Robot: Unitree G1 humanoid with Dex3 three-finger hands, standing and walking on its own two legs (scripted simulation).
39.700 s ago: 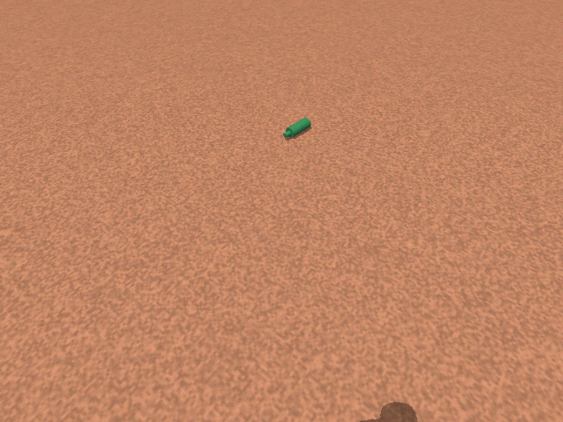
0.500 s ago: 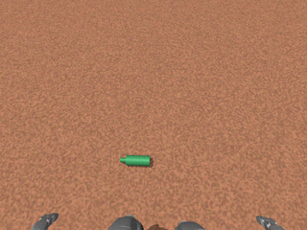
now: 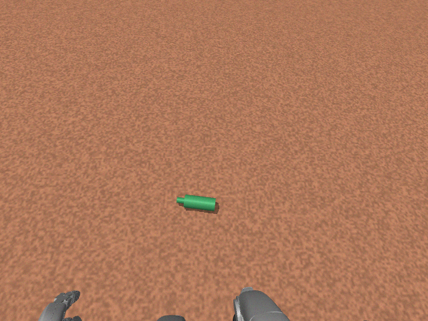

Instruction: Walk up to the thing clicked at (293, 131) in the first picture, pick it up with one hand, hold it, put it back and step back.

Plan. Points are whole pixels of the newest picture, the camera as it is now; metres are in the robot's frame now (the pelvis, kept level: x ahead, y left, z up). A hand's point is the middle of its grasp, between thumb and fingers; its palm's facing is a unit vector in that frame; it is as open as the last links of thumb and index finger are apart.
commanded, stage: step back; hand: left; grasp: from above
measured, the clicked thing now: (196, 202) +0.68 +0.07 -0.73
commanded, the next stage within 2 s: none
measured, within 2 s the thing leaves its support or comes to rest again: neither
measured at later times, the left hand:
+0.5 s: hand out of the picture -0.09 +0.23 -0.13, palm faces -0.08 -0.90 -0.43, open 7.4 cm
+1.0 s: hand out of the picture -0.23 +0.22 -0.15, palm faces -0.02 -0.94 -0.35, open 7.4 cm
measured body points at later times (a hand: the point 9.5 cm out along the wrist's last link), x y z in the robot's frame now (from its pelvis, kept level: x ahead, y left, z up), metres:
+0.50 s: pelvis -0.17 -0.04 +0.00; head -0.13 -0.07 +0.45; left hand -0.09 +0.28 -0.10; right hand -0.09 -0.36 -0.12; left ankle -0.11 +0.11 -0.65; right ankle -0.16 -0.14 -0.73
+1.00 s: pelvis -0.34 -0.04 +0.00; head -0.29 -0.01 +0.45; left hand -0.23 +0.27 -0.13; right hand -0.23 -0.35 -0.09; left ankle -0.28 +0.08 -0.73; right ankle -0.40 -0.18 -0.65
